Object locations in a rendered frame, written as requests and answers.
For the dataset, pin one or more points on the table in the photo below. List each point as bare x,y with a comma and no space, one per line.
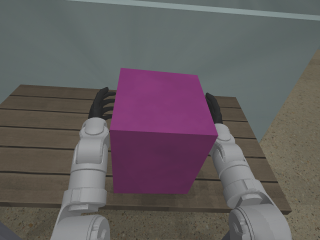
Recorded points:
40,128

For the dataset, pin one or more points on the right robot upper arm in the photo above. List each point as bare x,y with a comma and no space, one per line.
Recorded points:
257,222

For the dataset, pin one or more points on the right robot forearm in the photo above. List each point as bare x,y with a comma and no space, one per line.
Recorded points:
239,184

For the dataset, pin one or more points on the left robot hand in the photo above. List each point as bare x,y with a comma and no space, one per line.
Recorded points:
97,110

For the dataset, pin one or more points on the left robot forearm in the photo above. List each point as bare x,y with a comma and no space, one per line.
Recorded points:
86,190

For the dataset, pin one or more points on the carton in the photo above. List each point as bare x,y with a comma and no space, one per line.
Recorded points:
161,132

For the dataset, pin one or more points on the right robot hand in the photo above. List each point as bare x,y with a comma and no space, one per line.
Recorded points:
214,108

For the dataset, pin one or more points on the left robot upper arm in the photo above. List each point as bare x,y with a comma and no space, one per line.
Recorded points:
85,227

